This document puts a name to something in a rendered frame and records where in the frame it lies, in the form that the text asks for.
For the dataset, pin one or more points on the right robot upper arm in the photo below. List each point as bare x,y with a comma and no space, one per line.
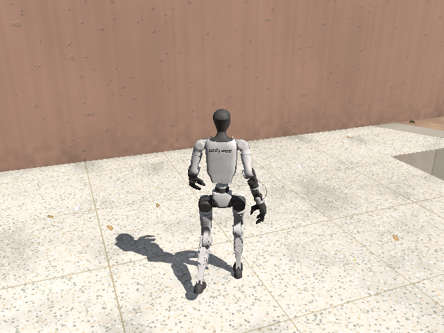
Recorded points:
243,146

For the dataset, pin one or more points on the left robot forearm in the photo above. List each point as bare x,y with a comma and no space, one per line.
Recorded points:
192,178

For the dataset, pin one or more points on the left robot upper arm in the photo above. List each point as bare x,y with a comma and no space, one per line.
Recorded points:
196,156

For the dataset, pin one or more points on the robot left hand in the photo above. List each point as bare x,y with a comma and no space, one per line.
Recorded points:
199,181

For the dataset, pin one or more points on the robot left foot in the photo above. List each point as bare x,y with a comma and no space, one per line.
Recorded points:
198,289

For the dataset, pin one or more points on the robot right hand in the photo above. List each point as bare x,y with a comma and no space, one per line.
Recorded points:
262,210

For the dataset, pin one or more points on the right robot forearm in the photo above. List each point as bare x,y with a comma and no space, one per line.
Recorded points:
255,190

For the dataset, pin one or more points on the robot left thigh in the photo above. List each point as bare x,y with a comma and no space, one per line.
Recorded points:
205,211

